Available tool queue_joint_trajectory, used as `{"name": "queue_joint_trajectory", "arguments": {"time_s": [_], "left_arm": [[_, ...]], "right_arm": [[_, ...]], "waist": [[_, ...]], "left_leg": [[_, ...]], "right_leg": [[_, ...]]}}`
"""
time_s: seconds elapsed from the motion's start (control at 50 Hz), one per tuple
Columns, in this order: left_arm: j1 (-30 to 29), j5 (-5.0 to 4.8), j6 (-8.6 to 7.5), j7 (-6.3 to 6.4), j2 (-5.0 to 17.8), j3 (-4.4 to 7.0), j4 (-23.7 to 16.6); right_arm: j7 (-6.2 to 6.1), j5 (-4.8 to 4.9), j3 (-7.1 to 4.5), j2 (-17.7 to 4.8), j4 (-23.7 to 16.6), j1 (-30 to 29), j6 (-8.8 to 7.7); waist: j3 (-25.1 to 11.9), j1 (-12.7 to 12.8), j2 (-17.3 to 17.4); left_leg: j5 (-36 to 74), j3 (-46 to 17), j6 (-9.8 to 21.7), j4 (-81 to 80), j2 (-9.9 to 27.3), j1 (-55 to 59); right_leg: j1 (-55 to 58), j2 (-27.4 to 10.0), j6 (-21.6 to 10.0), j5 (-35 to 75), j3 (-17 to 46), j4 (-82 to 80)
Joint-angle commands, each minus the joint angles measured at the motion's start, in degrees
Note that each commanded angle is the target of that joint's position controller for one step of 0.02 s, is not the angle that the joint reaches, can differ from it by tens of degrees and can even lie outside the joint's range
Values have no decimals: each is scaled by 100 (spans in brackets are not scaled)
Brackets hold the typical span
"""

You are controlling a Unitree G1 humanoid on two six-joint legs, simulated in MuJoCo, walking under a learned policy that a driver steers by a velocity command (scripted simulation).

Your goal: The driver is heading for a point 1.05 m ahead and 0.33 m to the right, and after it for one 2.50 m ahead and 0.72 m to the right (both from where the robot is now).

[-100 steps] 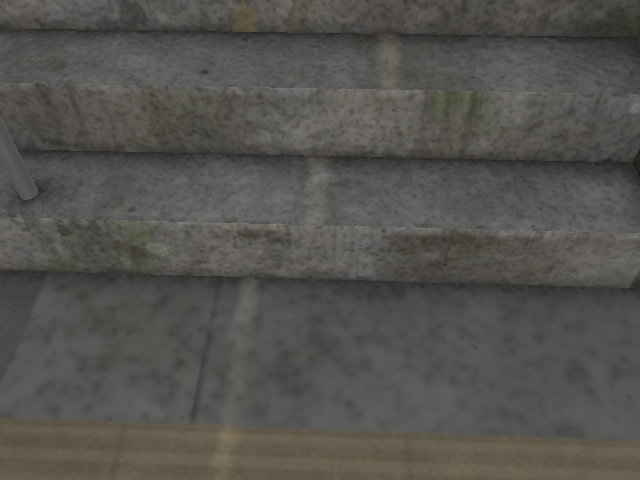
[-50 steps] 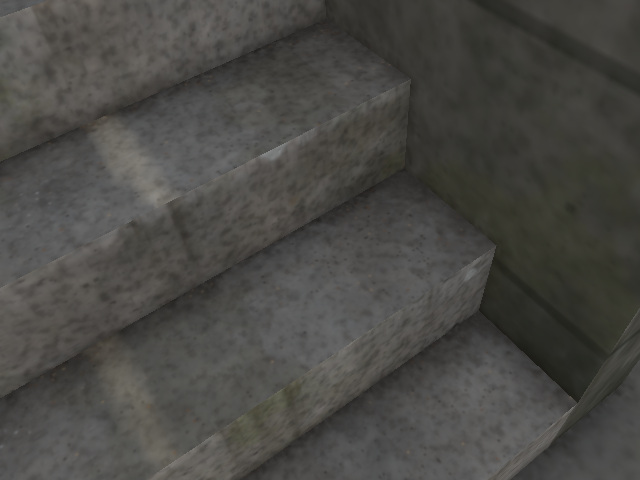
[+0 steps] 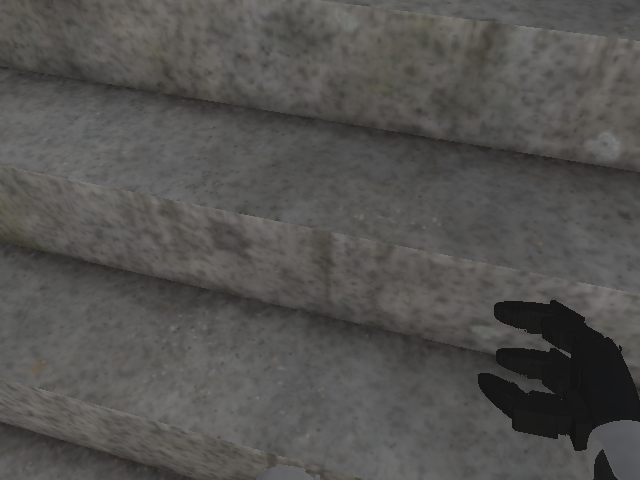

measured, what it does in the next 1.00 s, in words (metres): climbs, turning right: left foot 0.20 m higher, then right foot 0.21 m higher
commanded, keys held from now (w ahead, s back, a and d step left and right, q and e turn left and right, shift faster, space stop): w+e+shift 0.88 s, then w+shift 0.12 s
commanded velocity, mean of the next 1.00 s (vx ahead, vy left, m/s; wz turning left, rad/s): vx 1.00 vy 0.00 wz -0.67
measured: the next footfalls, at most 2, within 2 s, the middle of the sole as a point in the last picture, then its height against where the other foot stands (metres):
left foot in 0.14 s outside the picture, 0.20 m higher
right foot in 0.54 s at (415, 417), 0.21 m higher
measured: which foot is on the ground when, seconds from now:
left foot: up 0.00-0.12, down 0.14-0.54, up 0.56-0.82, down 0.84-1.00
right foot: down 0.00-0.16, up 0.18-0.52, down 0.54-0.88, up 0.90-1.00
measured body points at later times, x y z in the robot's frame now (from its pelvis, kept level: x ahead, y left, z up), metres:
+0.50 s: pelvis +0.33 +0.00 +0.25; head +0.35 -0.01 +0.70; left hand +0.68 +0.08 +0.26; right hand +0.21 -0.24 +0.11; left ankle +0.24 +0.12 -0.50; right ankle +0.42 -0.12 -0.25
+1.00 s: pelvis +0.60 -0.13 +0.55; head +0.63 -0.16 +1.00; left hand +0.89 -0.01 +0.45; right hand +0.66 -0.44 +0.48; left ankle +0.72 -0.01 -0.10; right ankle +0.47 -0.16 +0.04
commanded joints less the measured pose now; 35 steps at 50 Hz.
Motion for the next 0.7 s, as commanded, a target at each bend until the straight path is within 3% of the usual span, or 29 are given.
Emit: {"name": "queue_joint_trajectory", "arguments": {"time_s": [0.02,0.06,0.08,0.1,0.12,0.14,0.16,0.18,0.2,0.22,0.24,0.26,0.28,0.32,0.38,0.42,0.44,0.46,0.48,0.5,0.52,0.54,0.56,0.58,0.6,0.62,0.64,0.66,0.7], "left_arm": [[286,-86,-358,-109,-368,-277,128],[563,-347,-268,-58,-263,-266,305],[266,-544,-183,21,-27,-256,39],[611,-718,-324,70,238,-275,-215],[432,-593,-534,29,1351,-26,-407],[-195,-625,-579,-94,1973,327,-717],[-495,-579,-621,-226,1760,427,-904],[-699,-622,-561,-430,554,265,-1284],[-924,-265,-499,-409,434,279,-1570],[-1222,-50,-359,-270,-354,157,-2074],[-1564,-25,-315,-174,-659,-18,-2387],[-1582,8,-242,-162,-1126,-222,-2567],[-1412,8,-123,-200,-1462,-398,-2585],[-1374,-162,166,-140,-1486,-532,-2558],[-2333,-345,576,132,-1339,-572,-2965],[-3100,-337,674,254,-1183,-684,-3342],[-3342,-377,752,285,-958,-689,-3374],[-2488,-349,848,179,-589,-713,-3094],[-1637,-296,879,10,-51,-539,-2622],[-251,-319,926,54,3,-453,-2140],[671,-110,856,49,202,-388,-2197],[451,-50,772,-33,549,-266,-2214],[-561,-186,699,-156,774,-55,-2352],[-1468,-367,776,-36,1131,127,-2370],[-1874,-424,804,127,891,62,-2550],[-1537,-252,744,197,763,23,-2214],[-865,-95,570,146,573,-34,-1705],[-461,-106,409,96,444,-57,-1359],[-739,-141,250,-22,51,-198,-1302]], "right_arm": [[-94,-62,339,450,-866,-984,158],[-14,-67,481,477,-1299,-1442,81],[147,75,595,415,-1071,-1025,39],[151,297,488,218,-601,-361,11],[70,224,266,-15,-501,1059,126],[-5,53,20,-324,-327,2128,290],[-15,29,-224,-927,-187,2536,293],[-68,-111,-496,-1630,165,2546,155],[-4,-144,-549,-1553,169,2527,147],[98,-15,-513,-1313,469,1736,23],[100,96,-488,-1079,1031,1589,-75],[58,62,-381,-690,1696,1843,-161],[92,-1,-242,-174,2087,2096,-221],[80,-41,-69,285,2546,2252,-362],[215,-167,-19,37,2945,2160,-589],[248,47,66,-65,3026,2030,-539],[195,161,55,-208,3087,2294,-518],[80,396,24,-789,2840,2202,-534],[-172,756,-48,-1337,2471,2184,-616],[-183,701,-281,-2413,2202,1838,-770],[-65,680,-475,-2710,1881,1304,-727],[102,657,-449,-2383,1641,1497,-635],[296,253,-406,-1762,1419,1766,-529],[545,-156,-253,-991,734,1597,-530],[552,-575,-82,-454,66,912,-537],[496,-640,91,-7,-356,492,-553],[348,-571,313,450,-542,544,-559],[173,-553,552,868,-639,662,-520],[13,-436,605,599,-558,787,-367]], "waist": [[1078,-100,-744],[1133,-297,-345],[405,-334,46],[-668,-176,39],[-1586,-900,-1079],[-2629,-1651,-1569],[-3129,-1690,-1167],[-2900,-1336,1098],[-3201,-1421,452],[-2384,-696,-48],[-1256,-420,-635],[-247,-156,-726],[71,116,-630],[442,378,-440],[1012,620,40],[1190,978,-527],[1097,799,-471],[329,1128,-104],[-611,1244,-289],[-1713,1827,-113],[-2359,2094,384],[-2542,1689,254],[-1890,1070,-263],[-1420,407,-1965],[-1128,330,-1182],[-578,249,-727],[448,42,-362],[1032,-142,-142],[1256,-438,254]], "left_leg": [[-1558,471,23,478,94,-1451],[-1577,1493,7,-2290,861,-396],[-555,2171,-14,-4511,774,2729],[-198,2578,-281,-4912,54,5179],[-709,2105,-342,-4961,-56,5983],[-895,1430,-378,-5814,15,6207],[-1104,473,-339,-6689,272,6734],[-1228,-2723,142,-8901,2128,7375],[-1701,-4282,257,-10301,2686,7073],[-2171,-3649,229,-10229,2729,6494],[-1609,-2877,209,-10144,2674,5995],[-753,-1817,136,-9974,2435,5480],[-27,-1109,-53,-10042,2245,5282],[615,52,-315,-10593,2234,5189],[1131,1360,-441,-11848,2281,4399],[1788,2596,-834,-12398,1650,3746],[3231,2864,-784,-12807,1540,3497],[5588,3235,-449,-13049,1496,3261],[9334,3059,-59,-12253,1512,3708],[13245,2879,143,-10897,2040,4578],[13455,2502,207,-9203,2415,5939],[12499,2191,311,-7657,2402,6274],[7506,1772,-86,-5759,1800,5809],[2211,1256,-588,-2832,447,2833],[1529,209,-697,-43,116,1189],[1465,74,-655,1072,212,394],[1232,204,-623,1503,404,-515],[963,234,-591,1524,640,-1001],[506,632,-677,393,683,-604]], "right_leg": [[-72,-1410,-952,3063,1271,-2852],[-265,-989,-750,3278,759,-3633],[-1480,-688,-890,4843,356,-4186],[-1699,-814,-1174,8330,764,-3446],[-736,-1298,-1334,11152,920,-2175],[358,-1503,-1255,12567,1229,-438],[303,-1375,-1078,11720,1652,1167],[-2073,143,-646,5127,1767,4141],[-2832,799,-469,2908,2544,7714],[-3779,540,-423,3088,2561,9118],[-4525,183,-610,3004,2129,9543],[-5152,96,-813,2555,2145,9686],[-5499,79,-957,2131,2236,10176],[-6004,133,-1004,1450,2320,10180],[-6444,364,-1091,229,1725,10868],[-5652,222,-1164,571,1339,8381],[-4705,331,-1110,826,734,7190],[-2588,371,-1058,884,-63,5958],[-1059,900,-794,627,-470,5689],[-240,986,-716,597,-466,6042],[-371,776,-815,-259,62,4800],[-100,1190,-826,-776,484,3315],[-381,1185,-1271,-473,1662,1499],[235,424,-2055,-795,4925,-2],[-26,27,-2333,-1489,6473,-1197],[-404,-158,-1941,-1875,6592,-1608],[-742,-241,-1521,-1122,6295,-1514],[-961,9,-1254,24,5350,-1149],[-1668,346,-989,1089,4070,-1160]]}}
